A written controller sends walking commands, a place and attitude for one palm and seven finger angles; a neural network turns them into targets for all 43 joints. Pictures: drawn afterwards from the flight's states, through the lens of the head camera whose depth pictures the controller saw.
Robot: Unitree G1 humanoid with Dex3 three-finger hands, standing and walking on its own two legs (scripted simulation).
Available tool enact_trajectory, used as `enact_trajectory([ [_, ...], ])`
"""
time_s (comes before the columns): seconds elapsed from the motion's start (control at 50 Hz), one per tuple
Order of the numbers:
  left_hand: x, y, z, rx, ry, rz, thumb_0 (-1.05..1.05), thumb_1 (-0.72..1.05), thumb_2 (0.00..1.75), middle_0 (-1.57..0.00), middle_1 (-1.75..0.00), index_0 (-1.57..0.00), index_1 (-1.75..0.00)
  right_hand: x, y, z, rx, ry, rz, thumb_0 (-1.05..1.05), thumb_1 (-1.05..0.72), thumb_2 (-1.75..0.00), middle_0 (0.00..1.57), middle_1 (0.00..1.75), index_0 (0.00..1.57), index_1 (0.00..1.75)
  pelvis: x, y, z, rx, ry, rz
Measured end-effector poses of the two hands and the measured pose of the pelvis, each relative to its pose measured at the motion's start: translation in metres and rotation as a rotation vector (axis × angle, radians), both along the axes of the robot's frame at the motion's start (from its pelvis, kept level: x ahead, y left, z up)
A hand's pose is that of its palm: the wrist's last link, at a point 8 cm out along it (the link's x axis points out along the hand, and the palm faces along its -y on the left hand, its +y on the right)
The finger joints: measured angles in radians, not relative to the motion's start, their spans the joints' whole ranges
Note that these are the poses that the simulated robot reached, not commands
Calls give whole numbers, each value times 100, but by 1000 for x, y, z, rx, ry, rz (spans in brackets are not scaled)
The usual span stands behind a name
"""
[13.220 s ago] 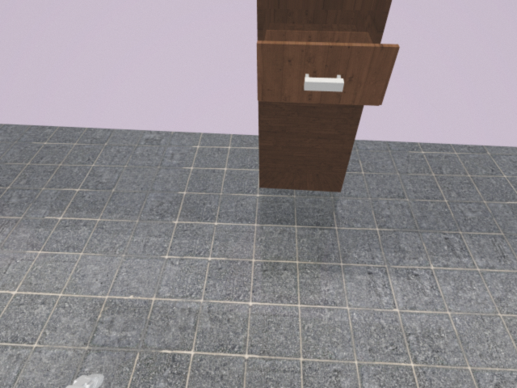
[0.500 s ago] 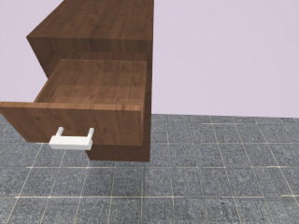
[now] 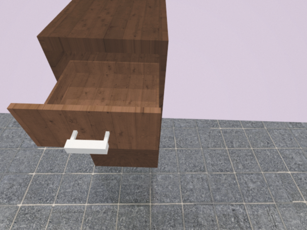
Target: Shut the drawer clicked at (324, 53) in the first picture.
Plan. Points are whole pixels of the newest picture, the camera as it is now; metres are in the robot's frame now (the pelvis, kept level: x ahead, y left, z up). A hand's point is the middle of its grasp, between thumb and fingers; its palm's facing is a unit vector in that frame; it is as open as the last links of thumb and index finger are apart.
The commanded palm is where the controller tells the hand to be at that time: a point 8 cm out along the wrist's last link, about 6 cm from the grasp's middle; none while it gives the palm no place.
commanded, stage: look again from close up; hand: left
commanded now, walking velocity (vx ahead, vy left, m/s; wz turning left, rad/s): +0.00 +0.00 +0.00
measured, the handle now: (89, 140) +0.34 +0.21 +0.03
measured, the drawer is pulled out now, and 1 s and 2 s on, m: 0.28 0.28 0.28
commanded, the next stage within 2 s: raise the hand and make a fist in 0.22 s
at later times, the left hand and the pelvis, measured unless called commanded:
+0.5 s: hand (82, 211) +0.17 +0.19 -0.02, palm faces +0.23 -0.96 -0.15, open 7.2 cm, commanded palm +0.09 +0.24 -0.04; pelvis -0.01 +0.00 -0.01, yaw +1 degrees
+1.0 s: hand (86, 213) +0.16 +0.16 +0.02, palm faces +0.00 -1.00 -0.07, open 4.6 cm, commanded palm +0.11 +0.23 +0.03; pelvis -0.04 -0.05 -0.05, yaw +2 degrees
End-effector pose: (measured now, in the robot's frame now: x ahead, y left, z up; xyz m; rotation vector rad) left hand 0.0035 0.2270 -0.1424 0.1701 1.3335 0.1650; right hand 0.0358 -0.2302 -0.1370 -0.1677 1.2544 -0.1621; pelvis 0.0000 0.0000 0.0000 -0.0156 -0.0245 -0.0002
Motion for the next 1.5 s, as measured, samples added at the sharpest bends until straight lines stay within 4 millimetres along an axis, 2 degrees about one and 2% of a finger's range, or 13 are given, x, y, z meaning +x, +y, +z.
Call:
enact_trajectory([
  [0.16,7,22,7,20,1,-28,1,91,90,-20,-30,-19,-30,-7,11,3,11,27,11,1,-93,-90,20,30,20,30,-3,10,5,14,19,-8],
  [0.34,-1,21,9,22,43,-28,1,90,90,-20,-30,-19,-30,-19,12,2,18,80,4,1,-91,-90,20,30,20,30,0,11,7,15,22,-10],
  [0.38,26,21,27,26,-129,50,1,90,90,-20,-30,-20,-30,-12,9,8,1,-8,-2,1,-91,-90,20,30,21,30,-1,9,6,18,30,-7],
  [0.48,122,12,120,65,-805,42,2,91,90,-24,-34,-23,-34,30,-5,23,-28,-342,0,1,-91,-90,20,30,21,30,-11,2,-3,37,64,18],
  [0.56,152,1,161,-14,-1189,-49,1,91,90,-29,-40,-28,-40,71,-22,33,-39,-526,25,2,-91,-90,20,30,21,30,-25,-9,-18,23,128,3],
  [0.62,141,-10,158,-91,-1335,-156,1,91,90,-34,-45,-33,-45,100,-36,40,-50,-649,62,2,-90,-90,20,30,21,30,-36,-19,-36,20,168,-3],
  [0.68,114,-12,139,-126,-1311,-175,1,90,90,-39,-51,-39,-51,123,-47,45,-72,-741,101,2,-90,-90,20,30,20,30,-44,-28,-53,17,185,4],
  [0.8,74,-1,132,-32,-1278,-63,2,90,90,-51,-64,-51,-64,140,-49,45,-97,-802,168,2,-91,-90,20,30,20,30,-50,-41,-66,-9,179,39],
  [0.9,95,-10,157,-46,-1379,-151,2,90,90,-61,-74,-61,-74,125,-39,28,-58,-740,187,2,-90,-90,20,30,20,30,-50,-48,-64,-26,166,54],
  [1.02,135,-7,170,-113,-1284,-197,2,89,90,-73,-87,-73,-87,91,-35,14,-8,-620,89,2,-90,-90,20,30,21,30,-40,-47,-49,-7,156,35],
  [1.16,129,11,191,-72,-1262,-152,2,90,90,-87,-102,-86,-102,71,-44,20,-37,-560,13,2,-90,-90,20,30,21,30,-24,-33,-34,10,153,8],
  [1.32,109,7,197,-114,-1294,-151,2,90,90,-103,-120,-102,-120,99,-35,45,-88,-652,82,2,-90,-90,20,30,20,30,-23,-13,-30,-7,142,21],
  [1.5,114,4,225,-108,-1393,-175,2,90,90,-121,-139,-121,-139,142,20,74,6,-822,178,2,-90,-90,20,30,20,30,-27,1,-28,-23,103,33],
])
